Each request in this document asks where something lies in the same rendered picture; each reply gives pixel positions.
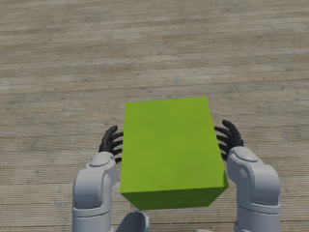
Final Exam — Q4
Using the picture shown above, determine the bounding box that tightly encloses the left robot hand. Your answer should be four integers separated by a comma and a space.
98, 126, 124, 163

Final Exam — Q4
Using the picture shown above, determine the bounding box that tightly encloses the carton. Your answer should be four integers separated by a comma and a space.
120, 97, 229, 211

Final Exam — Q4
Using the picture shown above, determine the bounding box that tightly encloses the left robot forearm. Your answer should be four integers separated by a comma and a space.
71, 152, 118, 232

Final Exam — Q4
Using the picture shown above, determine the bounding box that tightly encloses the right robot forearm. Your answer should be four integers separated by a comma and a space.
227, 146, 281, 232

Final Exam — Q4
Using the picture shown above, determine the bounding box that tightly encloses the right robot hand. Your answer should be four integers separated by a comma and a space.
214, 120, 244, 162

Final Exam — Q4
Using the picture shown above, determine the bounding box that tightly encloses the robot left thigh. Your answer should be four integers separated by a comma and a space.
116, 211, 150, 232

